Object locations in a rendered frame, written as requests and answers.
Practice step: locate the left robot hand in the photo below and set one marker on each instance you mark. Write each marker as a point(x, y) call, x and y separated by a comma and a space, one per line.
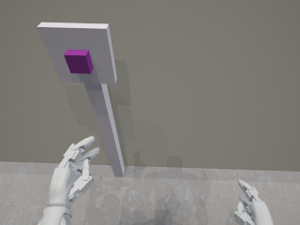
point(61, 190)

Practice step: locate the panel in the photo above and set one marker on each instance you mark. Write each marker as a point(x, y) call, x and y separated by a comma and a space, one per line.
point(58, 37)

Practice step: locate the left robot forearm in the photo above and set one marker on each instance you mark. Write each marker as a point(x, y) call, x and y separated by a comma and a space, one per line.
point(56, 215)

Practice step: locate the right robot hand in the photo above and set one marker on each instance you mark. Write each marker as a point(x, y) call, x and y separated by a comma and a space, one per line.
point(257, 210)

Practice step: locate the button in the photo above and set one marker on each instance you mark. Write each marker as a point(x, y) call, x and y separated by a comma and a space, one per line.
point(79, 61)

